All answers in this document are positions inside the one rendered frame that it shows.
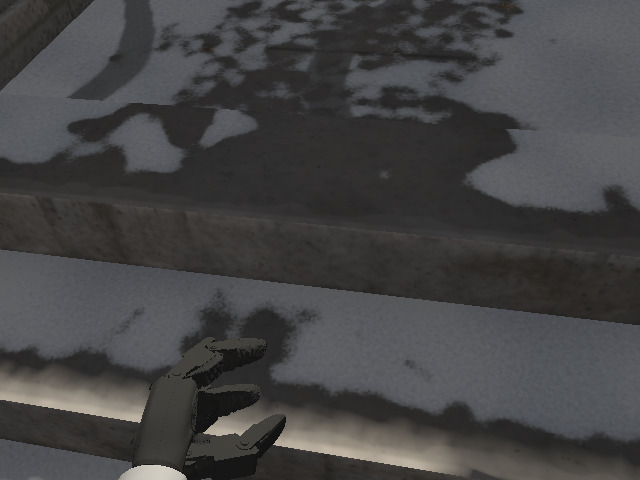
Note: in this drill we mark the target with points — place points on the robot left hand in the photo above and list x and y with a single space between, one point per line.
176 411

